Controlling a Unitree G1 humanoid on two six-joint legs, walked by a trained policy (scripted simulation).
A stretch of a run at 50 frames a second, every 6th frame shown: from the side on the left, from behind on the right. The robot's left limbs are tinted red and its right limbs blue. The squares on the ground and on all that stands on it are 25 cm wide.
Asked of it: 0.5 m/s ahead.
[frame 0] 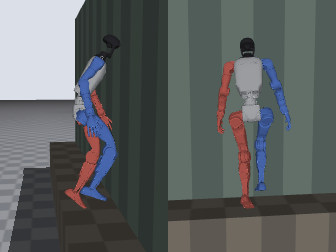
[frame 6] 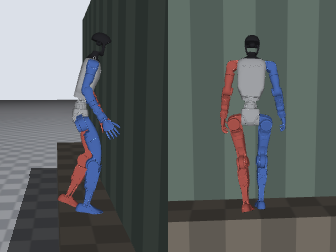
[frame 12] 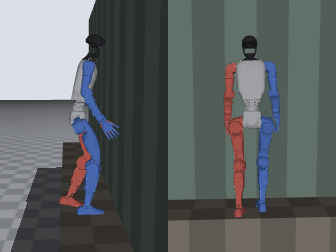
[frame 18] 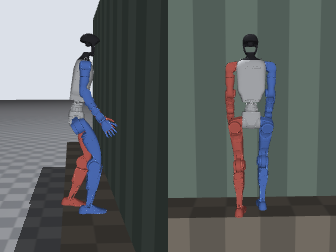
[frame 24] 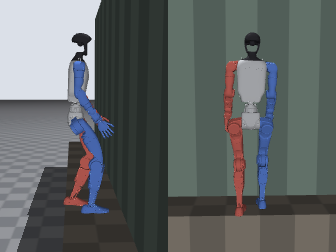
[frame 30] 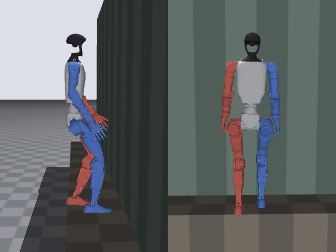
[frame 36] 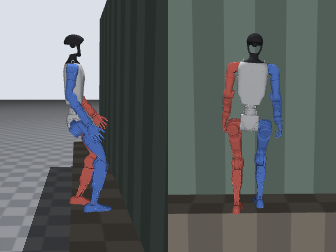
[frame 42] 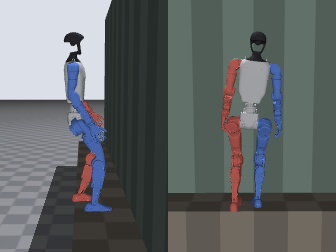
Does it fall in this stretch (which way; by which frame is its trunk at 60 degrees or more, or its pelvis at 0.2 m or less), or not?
no
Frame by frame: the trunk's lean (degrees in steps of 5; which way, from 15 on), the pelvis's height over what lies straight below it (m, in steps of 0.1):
0: 30 forward, 0.8
6: 20 forward, 0.8
12: 15 forward, 0.8
18: 10, 0.8
24: 5, 0.8
30: 0, 0.7
36: 5, 0.7
42: 5, 0.8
